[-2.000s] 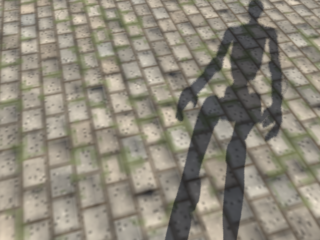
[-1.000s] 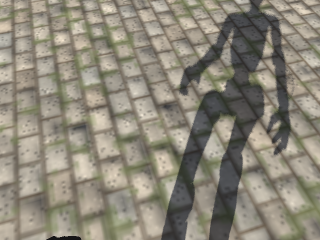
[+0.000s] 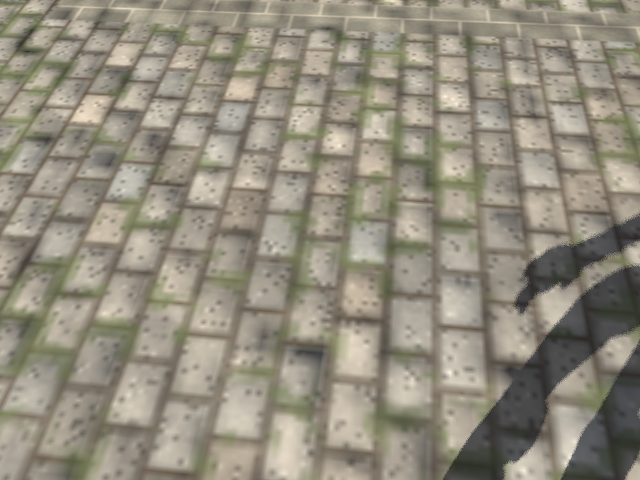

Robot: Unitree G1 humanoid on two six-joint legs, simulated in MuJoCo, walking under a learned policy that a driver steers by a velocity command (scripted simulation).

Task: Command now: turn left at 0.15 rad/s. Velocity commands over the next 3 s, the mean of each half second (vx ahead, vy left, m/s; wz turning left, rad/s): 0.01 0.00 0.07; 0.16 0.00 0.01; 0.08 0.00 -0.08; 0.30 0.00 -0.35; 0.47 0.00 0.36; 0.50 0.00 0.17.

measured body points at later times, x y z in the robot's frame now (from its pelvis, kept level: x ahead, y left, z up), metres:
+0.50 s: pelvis +0.01 +0.01 +0.00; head +0.02 +0.01 +0.45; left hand +0.11 +0.27 -0.13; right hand +0.13 -0.25 -0.12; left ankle +0.00 +0.13 -0.73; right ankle +0.01 -0.13 -0.73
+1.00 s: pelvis +0.07 -0.03 +0.01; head +0.09 -0.05 +0.46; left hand +0.04 +0.23 -0.12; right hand +0.19 -0.29 -0.12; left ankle +0.06 +0.12 -0.66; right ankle +0.02 -0.12 -0.73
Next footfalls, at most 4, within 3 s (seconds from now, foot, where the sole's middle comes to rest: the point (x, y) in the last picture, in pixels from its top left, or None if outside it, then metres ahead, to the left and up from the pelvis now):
0.22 left None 0.04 0.13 -0.77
1.22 left None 0.28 0.10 -0.77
1.62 right None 0.20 -0.12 -0.77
2.16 left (348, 420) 0.62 0.00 -0.77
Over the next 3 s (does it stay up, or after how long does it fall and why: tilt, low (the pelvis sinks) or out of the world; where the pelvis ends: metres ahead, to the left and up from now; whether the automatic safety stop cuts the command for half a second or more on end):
stays up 0.91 -0.13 0.02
